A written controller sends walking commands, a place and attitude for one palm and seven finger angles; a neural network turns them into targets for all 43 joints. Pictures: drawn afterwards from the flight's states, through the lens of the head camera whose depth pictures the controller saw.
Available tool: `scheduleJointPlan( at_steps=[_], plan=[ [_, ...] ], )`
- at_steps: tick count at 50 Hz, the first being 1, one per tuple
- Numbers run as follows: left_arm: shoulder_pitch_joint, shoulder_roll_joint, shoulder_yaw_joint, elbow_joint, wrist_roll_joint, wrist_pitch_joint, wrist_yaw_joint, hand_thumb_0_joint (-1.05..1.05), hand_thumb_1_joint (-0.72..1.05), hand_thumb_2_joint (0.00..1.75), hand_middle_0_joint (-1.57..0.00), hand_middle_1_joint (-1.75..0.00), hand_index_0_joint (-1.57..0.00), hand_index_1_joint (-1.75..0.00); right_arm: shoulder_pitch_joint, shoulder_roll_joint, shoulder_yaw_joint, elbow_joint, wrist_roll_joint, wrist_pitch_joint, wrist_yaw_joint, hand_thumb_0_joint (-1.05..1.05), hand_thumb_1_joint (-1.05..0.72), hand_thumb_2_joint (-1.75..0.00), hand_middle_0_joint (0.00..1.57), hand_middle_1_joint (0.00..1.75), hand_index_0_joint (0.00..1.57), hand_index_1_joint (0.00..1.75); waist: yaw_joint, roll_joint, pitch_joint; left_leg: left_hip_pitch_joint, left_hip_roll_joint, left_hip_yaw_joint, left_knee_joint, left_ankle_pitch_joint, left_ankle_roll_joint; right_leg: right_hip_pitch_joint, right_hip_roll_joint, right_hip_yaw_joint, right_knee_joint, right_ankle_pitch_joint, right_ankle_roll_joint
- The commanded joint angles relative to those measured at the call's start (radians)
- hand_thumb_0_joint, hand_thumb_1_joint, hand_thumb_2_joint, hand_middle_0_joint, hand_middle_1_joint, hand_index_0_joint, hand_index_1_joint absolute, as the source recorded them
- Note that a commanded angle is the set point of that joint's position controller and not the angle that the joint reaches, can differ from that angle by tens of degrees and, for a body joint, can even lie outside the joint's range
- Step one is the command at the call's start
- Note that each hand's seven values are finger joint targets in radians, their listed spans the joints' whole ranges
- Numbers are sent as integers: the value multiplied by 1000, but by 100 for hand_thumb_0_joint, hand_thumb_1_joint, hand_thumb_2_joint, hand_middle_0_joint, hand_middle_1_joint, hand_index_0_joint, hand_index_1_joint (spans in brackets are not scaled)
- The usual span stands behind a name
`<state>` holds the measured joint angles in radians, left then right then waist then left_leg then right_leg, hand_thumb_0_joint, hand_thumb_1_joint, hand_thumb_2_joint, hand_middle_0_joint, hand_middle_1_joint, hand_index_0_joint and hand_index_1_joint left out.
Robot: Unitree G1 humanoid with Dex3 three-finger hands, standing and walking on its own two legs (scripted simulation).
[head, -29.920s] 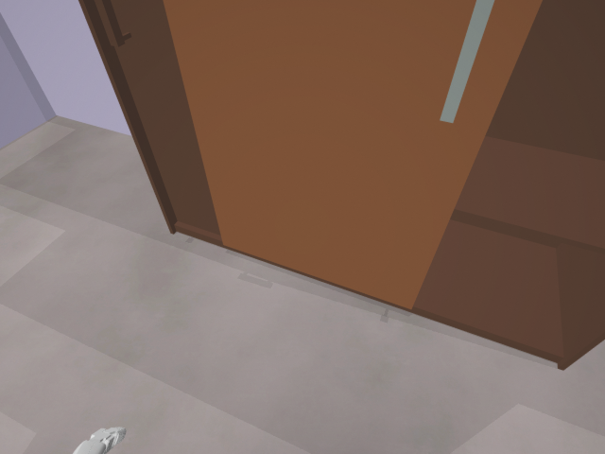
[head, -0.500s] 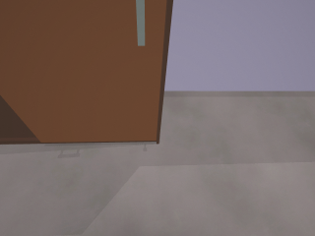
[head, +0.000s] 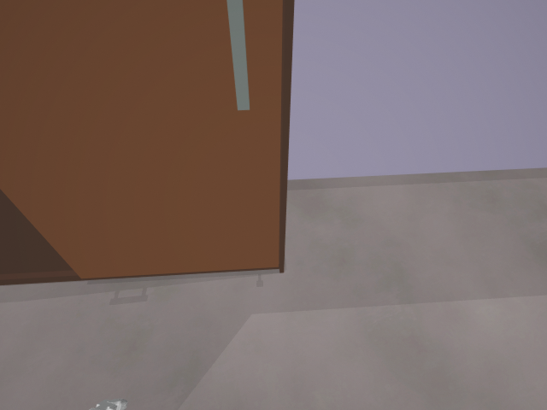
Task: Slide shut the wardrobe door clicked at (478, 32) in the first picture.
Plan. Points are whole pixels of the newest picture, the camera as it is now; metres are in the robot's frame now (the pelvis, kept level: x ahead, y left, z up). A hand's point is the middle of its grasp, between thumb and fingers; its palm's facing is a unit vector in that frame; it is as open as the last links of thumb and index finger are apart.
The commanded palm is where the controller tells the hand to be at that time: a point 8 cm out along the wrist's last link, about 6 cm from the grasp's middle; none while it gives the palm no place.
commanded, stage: let the arm hang, fingers relaxed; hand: left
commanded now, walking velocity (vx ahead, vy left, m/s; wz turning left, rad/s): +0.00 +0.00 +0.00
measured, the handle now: (239, 52) +0.73 +0.10 +0.18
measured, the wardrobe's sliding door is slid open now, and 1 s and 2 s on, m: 0.00 0.00 0.00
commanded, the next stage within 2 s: look to check the result in 0.12 s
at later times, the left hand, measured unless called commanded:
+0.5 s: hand out of the picture +0.10 +0.23 -0.15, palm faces -0.04 -0.94 -0.35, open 7.4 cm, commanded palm none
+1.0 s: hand out of the picture +0.11 +0.20 -0.15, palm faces -0.04 -0.94 -0.33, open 7.4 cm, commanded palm none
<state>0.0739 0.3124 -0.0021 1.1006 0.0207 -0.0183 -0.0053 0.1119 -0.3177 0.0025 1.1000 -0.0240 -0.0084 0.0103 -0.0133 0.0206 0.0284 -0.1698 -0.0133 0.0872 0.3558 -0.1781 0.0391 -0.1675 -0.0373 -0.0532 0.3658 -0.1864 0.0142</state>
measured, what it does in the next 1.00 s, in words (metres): stands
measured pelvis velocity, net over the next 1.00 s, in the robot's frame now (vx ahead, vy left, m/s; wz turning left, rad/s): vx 0.02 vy -0.04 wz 0.00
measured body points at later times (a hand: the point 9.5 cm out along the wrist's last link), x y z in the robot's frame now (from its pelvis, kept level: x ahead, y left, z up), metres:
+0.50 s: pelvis +0.02 -0.02 +0.00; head +0.04 -0.03 +0.45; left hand +0.10 +0.28 -0.13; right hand +0.11 -0.31 -0.14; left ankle +0.01 +0.09 -0.75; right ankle +0.01 -0.13 -0.75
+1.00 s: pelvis +0.02 -0.04 +0.00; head +0.03 -0.05 +0.45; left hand +0.11 +0.25 -0.13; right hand +0.09 -0.33 -0.14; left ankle +0.01 +0.09 -0.75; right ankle +0.01 -0.13 -0.75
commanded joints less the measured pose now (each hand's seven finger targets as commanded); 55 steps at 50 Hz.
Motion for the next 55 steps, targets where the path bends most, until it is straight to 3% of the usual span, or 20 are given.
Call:
scheduleJointPlan(
  at_steps=[1,6,16,24,42,55],
  plan=[
    [-15,198,41,-39,-6,-22,16,0,90,90,-20,-30,-20,-30,-32,-198,-38,-41,6,-26,-17,0,-90,-90,20,30,20,30,9,-15,-103,55,155,-153,-78,222,-11,61,-103,89,-44,179,-34],
    [-25,204,42,-40,-6,-22,15,0,90,90,-20,-30,-20,-30,-59,-207,-37,-41,7,-25,-18,0,-90,-90,20,30,20,30,8,7,-96,75,155,-146,-85,219,-16,66,-106,94,-64,183,-35],
    [-26,212,43,-33,-8,-25,15,0,90,90,-20,-30,-20,-30,-66,-218,-35,-41,8,-23,-23,0,-90,-90,20,30,20,30,6,-12,-113,112,158,-138,-82,258,-19,98,-113,92,-79,251,-42],
    [-16,219,42,-25,-10,-26,16,0,90,90,-20,-30,-20,-30,-56,-219,-33,-35,12,-17,-24,0,-90,-90,20,30,20,30,5,-38,-95,115,159,-132,-87,215,-20,100,-112,98,-102,254,-46],
    [-19,219,43,-18,-11,-29,20,0,90,90,-20,-30,-20,-30,-40,-210,-33,-26,8,-13,-27,0,-90,-90,20,30,20,30,4,-26,-73,113,161,-120,-97,183,-30,110,-113,116,-120,284,-52],
    [-28,218,46,-19,-11,-26,19,0,90,90,-20,-30,-20,-30,-25,-203,-35,-22,8,-6,-28,0,-90,-90,20,30,20,30,1,-34,-49,98,158,-116,-101,112,-34,95,-109,129,-148,209,-47]
  ],
)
